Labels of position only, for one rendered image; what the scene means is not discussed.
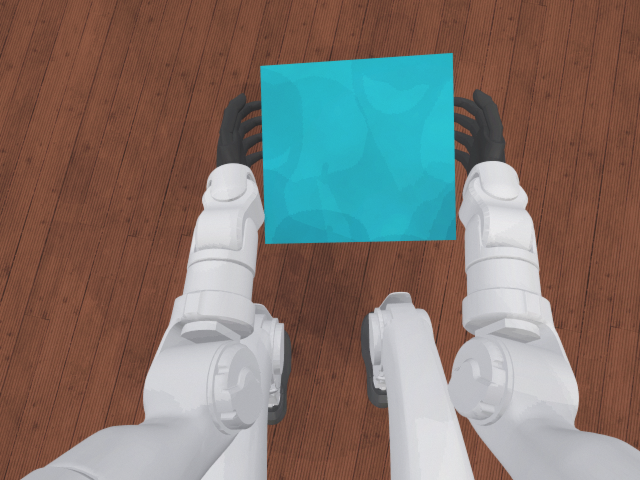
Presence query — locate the robot right hand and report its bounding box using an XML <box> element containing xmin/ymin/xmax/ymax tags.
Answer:
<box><xmin>454</xmin><ymin>89</ymin><xmax>506</xmax><ymax>177</ymax></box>

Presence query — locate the left robot forearm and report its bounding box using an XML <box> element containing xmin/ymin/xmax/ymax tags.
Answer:
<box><xmin>143</xmin><ymin>163</ymin><xmax>265</xmax><ymax>411</ymax></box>

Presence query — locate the left robot upper arm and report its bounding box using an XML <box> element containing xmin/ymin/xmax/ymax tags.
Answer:
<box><xmin>21</xmin><ymin>340</ymin><xmax>264</xmax><ymax>480</ymax></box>

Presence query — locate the left robot thigh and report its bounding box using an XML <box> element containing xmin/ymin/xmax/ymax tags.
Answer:
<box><xmin>201</xmin><ymin>314</ymin><xmax>284</xmax><ymax>480</ymax></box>

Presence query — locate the robot left hand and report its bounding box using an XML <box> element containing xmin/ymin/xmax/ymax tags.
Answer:
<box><xmin>216</xmin><ymin>93</ymin><xmax>263</xmax><ymax>168</ymax></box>

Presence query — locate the right robot forearm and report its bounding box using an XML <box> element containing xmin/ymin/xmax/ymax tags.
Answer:
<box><xmin>459</xmin><ymin>161</ymin><xmax>579</xmax><ymax>411</ymax></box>

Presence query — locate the right robot upper arm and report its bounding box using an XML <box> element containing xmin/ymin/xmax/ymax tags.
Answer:
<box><xmin>448</xmin><ymin>334</ymin><xmax>640</xmax><ymax>480</ymax></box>

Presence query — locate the robot thigh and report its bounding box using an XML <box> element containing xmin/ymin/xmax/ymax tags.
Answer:
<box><xmin>201</xmin><ymin>314</ymin><xmax>284</xmax><ymax>480</ymax></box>
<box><xmin>369</xmin><ymin>303</ymin><xmax>475</xmax><ymax>480</ymax></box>

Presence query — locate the carton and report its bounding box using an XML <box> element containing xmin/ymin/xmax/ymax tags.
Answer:
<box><xmin>260</xmin><ymin>53</ymin><xmax>456</xmax><ymax>244</ymax></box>

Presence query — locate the right robot thigh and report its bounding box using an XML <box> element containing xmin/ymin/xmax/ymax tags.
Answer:
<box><xmin>369</xmin><ymin>303</ymin><xmax>475</xmax><ymax>480</ymax></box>

